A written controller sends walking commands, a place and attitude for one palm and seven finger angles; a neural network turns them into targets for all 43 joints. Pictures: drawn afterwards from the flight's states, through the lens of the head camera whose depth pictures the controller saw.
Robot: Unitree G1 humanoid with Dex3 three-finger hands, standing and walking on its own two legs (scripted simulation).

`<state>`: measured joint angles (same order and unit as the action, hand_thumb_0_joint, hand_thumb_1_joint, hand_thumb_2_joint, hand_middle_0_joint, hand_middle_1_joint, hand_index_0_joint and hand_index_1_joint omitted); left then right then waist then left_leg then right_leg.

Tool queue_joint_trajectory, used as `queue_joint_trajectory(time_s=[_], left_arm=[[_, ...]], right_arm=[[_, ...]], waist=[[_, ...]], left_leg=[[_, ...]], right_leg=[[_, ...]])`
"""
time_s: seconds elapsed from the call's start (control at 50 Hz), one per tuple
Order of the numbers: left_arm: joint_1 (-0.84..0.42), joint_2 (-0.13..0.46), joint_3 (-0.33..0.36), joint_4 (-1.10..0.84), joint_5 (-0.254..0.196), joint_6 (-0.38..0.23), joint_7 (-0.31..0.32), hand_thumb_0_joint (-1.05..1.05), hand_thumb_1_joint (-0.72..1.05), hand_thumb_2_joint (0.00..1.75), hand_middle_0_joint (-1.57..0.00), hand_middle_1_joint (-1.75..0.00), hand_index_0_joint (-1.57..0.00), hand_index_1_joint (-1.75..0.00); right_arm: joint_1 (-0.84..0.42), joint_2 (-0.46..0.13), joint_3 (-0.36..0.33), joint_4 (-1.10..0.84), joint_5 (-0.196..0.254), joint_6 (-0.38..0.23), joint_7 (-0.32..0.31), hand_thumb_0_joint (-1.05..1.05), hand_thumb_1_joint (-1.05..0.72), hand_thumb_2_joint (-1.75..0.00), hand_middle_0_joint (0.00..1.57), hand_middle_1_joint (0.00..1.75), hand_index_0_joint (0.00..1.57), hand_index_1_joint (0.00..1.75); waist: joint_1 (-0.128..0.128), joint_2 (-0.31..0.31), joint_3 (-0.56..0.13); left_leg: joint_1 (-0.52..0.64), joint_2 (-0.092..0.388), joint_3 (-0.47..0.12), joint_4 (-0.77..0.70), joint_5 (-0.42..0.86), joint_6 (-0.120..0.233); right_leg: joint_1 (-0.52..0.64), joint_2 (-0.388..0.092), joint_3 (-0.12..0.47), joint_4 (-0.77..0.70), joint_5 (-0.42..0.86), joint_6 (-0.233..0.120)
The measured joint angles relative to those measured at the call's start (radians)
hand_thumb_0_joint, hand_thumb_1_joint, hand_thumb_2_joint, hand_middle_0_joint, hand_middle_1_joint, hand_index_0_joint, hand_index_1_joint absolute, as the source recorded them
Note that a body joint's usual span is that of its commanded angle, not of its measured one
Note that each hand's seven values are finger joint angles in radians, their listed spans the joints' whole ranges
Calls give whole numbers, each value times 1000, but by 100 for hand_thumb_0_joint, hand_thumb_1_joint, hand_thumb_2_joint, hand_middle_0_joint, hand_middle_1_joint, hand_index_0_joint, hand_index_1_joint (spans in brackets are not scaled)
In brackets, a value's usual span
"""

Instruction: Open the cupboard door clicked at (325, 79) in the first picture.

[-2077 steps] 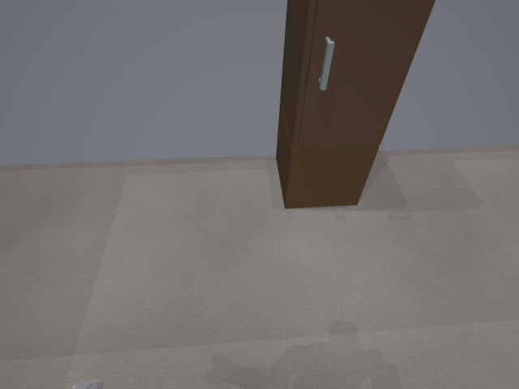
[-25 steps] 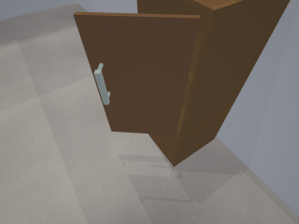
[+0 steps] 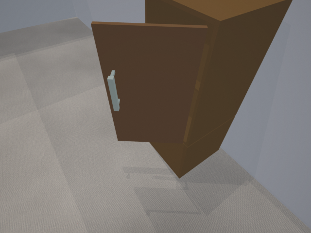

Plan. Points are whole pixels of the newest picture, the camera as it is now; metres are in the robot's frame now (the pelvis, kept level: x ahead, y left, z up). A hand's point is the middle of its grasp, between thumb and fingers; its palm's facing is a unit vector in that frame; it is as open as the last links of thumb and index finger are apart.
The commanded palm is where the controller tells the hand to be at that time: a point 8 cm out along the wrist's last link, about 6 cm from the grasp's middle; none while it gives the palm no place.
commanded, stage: come to a stop and stand still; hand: left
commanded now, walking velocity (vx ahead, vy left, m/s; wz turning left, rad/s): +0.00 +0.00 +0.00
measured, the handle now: (114, 91) +0.58 +0.19 +0.02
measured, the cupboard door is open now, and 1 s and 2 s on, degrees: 52 52 52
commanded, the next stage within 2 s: look again from close up in 0.28 s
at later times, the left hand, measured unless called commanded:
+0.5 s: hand out of the picture -0.02 +0.16 -0.17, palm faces +0.01 -0.98 -0.20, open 7.4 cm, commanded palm none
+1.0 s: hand out of the picture -0.01 +0.14 -0.17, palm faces +0.03 -0.98 -0.18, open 7.4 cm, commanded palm none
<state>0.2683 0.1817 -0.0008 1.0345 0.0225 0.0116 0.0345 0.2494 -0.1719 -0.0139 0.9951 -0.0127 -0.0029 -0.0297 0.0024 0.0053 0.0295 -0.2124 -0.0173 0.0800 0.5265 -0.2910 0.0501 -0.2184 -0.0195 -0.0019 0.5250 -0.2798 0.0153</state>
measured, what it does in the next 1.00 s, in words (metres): stands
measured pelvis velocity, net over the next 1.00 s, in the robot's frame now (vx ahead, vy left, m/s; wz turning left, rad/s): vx -0.01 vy -0.03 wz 0.00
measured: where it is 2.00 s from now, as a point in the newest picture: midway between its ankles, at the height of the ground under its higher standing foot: outside the picture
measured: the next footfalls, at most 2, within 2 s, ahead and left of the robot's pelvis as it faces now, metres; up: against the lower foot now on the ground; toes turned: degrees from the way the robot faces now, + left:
none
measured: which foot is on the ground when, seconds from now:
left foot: down 0.00-1.00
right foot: down 0.00-1.00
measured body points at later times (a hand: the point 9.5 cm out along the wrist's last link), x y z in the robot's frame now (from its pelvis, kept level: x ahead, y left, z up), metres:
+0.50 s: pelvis -0.02 -0.01 +0.01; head -0.02 -0.01 +0.46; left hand -0.02 +0.22 -0.15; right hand -0.01 -0.24 -0.15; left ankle +0.00 +0.08 -0.73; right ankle +0.00 -0.13 -0.73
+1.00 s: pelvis -0.01 -0.03 +0.01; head +0.00 -0.03 +0.46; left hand -0.01 +0.19 -0.15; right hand -0.01 -0.25 -0.15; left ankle +0.00 +0.08 -0.73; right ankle +0.00 -0.13 -0.73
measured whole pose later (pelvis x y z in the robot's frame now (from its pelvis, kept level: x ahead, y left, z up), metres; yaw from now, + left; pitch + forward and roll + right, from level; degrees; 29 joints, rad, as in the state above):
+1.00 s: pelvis -0.01 -0.03 +0.01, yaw +0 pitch -1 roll +0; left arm 0.30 0.15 -0.01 1.10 0.01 -0.01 0.03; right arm 0.28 -0.14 0.01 1.14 -0.01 -0.02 -0.03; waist 0.00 -0.01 0.02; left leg -0.18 0.01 0.06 0.41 -0.21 0.01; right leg -0.20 0.01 -0.02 0.43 -0.22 -0.02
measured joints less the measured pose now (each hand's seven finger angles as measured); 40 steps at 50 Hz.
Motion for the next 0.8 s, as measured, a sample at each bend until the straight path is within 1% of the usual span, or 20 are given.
queue_joint_trajectory(time_s=[0.12, 0.26, 0.54, 0.8], left_arm=[[7, 12, 1, -9, 1, 0, -6, 1, 91, 90, -20, -30, -20, -30], [26, 7, -3, 13, -2, -5, -8, 1, 91, 90, -20, -30, -20, -30], [38, -25, -16, 62, -5, -16, -8, 1, 91, 90, -20, -30, -20, -30], [28, -32, -15, 66, -6, -22, -4, 1, 91, 90, -20, -30, -20, -30]], right_arm=[[38, -6, 6, 22, -4, 1, 12, 1, -92, -90, 20, 30, 20, 30], [58, -9, 10, 60, -3, -4, 15, 1, -91, -90, 20, 30, 20, 30], [32, -5, 15, 109, 4, -15, 10, 1, -91, -90, 20, 30, 20, 30], [15, 20, 21, 130, 5, -15, 6, 1, -91, -90, 20, 30, 20, 30]], waist=[[-3, 2, -13], [-5, 2, -19], [1, -8, -13], [2, -16, -15]], left_leg=[[-1, -16, 4, -46, 42, 8], [3, -19, 5, -83, 71, 6], [18, -1, 1, -110, 88, -15], [25, 20, -9, -113, 84, -35]], right_leg=[[-12, -14, 4, -21, 28, 3], [-14, -17, 5, -43, 50, 4], [-1, 3, 1, -68, 65, -13], [12, 23, -9, -86, 66, -31]])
